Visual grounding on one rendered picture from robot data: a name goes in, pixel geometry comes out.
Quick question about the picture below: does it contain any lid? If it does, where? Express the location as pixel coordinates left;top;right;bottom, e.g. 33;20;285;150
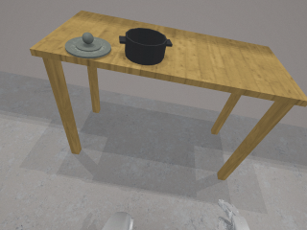
64;36;111;58

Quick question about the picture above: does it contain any table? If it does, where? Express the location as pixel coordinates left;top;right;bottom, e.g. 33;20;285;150
30;11;307;180

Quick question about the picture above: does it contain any knob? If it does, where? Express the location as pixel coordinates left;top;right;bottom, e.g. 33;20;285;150
82;32;94;44

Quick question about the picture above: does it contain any right robot hand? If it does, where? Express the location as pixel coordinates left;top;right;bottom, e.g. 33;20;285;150
215;199;250;230

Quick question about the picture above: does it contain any robot left thigh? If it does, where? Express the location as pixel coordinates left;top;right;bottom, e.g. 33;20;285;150
102;212;134;230

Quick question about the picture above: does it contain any pot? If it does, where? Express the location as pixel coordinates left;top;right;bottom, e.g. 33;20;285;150
119;28;173;66

